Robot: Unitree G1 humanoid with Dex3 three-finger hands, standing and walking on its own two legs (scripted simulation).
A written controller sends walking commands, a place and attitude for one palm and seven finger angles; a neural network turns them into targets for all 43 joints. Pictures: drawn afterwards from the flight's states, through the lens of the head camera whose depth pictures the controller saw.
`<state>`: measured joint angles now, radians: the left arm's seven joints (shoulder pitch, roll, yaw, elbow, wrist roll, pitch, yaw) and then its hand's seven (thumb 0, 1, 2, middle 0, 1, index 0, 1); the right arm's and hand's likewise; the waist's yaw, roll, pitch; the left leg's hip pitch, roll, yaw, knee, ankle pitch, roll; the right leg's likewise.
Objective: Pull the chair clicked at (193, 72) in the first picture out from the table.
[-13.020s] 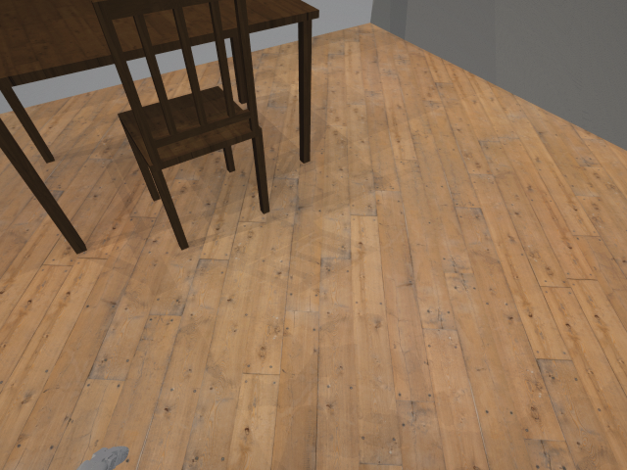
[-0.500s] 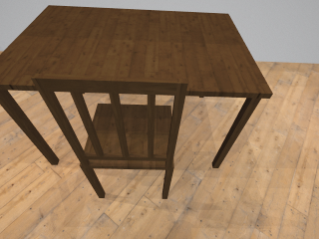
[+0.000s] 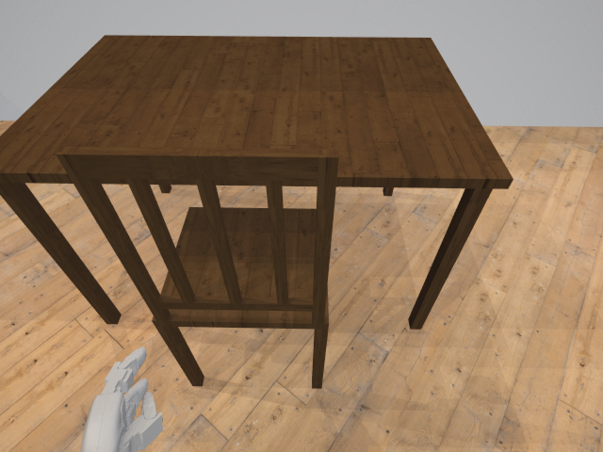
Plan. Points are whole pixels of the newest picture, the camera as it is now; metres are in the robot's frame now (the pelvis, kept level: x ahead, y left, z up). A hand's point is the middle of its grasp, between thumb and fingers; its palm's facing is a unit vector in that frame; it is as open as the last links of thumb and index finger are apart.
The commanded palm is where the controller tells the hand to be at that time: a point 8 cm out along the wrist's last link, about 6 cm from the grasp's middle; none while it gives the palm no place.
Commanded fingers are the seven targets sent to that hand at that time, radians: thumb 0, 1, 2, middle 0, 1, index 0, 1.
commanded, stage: raise the hand toward the chair's back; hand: left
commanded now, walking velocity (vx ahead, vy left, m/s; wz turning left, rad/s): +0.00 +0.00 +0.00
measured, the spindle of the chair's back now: (223, 249) +0.48 +0.16 -0.05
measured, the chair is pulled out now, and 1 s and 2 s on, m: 0.00 0.00 0.00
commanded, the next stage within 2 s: aim the fingers beside a spindle in 1.92 s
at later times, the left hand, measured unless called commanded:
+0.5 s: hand (191, 426) +0.17 +0.15 -0.03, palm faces -0.06 -0.99 -0.09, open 11.5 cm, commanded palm +0.15 +0.22 -0.04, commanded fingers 0.00 0.08 0.55 -0.12 -0.17 -0.12 -0.17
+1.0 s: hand (175, 397) +0.21 +0.18 -0.04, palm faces -0.02 -1.00 -0.02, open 15.6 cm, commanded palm +0.19 +0.24 -0.03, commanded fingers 0.00 -0.50 0.30 -0.06 -0.08 -0.06 -0.08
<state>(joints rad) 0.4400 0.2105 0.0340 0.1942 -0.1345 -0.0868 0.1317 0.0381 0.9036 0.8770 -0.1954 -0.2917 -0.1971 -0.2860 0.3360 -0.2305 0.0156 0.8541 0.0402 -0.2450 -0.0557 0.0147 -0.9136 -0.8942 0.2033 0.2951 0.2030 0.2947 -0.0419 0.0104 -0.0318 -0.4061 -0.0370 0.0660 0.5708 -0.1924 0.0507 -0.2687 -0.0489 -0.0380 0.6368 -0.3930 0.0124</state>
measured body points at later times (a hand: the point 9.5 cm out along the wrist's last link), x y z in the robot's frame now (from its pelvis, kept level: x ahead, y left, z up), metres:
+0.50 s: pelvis -0.03 -0.06 -0.10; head +0.03 -0.05 +0.34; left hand +0.17 +0.20 -0.03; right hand +0.20 -0.26 -0.17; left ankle +0.07 +0.09 -0.72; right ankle -0.04 -0.13 -0.73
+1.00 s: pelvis -0.01 -0.01 -0.08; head +0.06 +0.01 +0.36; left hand +0.21 +0.23 -0.04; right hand +0.16 -0.27 -0.15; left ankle +0.07 +0.09 -0.73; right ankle -0.04 -0.13 -0.73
